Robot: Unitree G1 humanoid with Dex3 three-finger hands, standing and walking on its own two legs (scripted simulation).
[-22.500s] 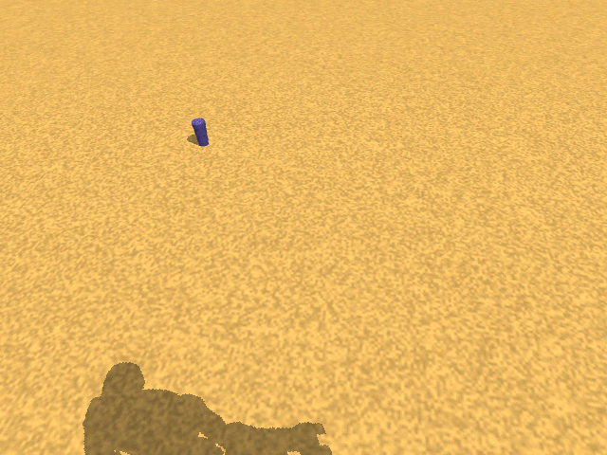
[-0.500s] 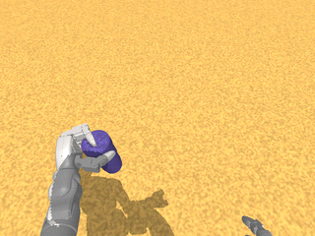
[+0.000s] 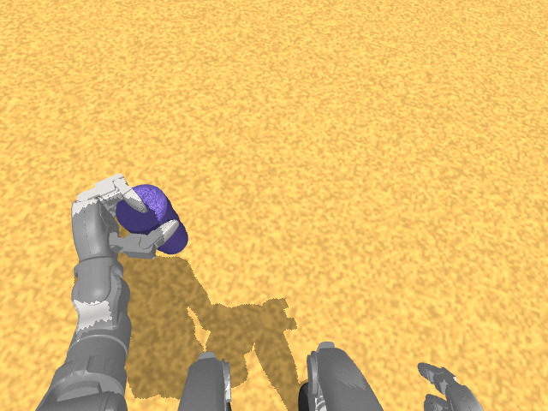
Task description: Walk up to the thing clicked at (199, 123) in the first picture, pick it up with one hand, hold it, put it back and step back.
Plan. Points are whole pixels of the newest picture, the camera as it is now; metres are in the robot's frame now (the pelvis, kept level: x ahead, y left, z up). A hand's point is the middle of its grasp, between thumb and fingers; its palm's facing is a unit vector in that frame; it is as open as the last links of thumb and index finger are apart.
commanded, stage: crouch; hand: left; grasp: from the side
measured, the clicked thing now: (159, 225) +0.42 +0.17 -0.06
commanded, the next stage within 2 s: lower in 1.40 s
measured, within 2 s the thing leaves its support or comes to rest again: neither
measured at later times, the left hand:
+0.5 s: hand (164, 246) +0.46 +0.20 -0.24, palm faces +0.20 -0.98 -0.02, open 6.6 cm
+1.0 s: hand (173, 251) +0.50 +0.21 -0.37, palm faces +0.19 -0.98 -0.02, open 6.7 cm
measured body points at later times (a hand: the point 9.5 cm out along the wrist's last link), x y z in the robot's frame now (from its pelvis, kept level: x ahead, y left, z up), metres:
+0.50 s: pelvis -0.06 +0.00 -0.20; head +0.16 +0.04 +0.19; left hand +0.44 +0.26 -0.24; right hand +0.01 -0.27 -0.32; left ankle +0.03 +0.12 -0.60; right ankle +0.03 -0.13 -0.60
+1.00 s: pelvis -0.07 +0.01 -0.30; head +0.19 +0.07 +0.06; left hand +0.48 +0.27 -0.37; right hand -0.05 -0.26 -0.39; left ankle +0.03 +0.12 -0.60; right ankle +0.03 -0.13 -0.60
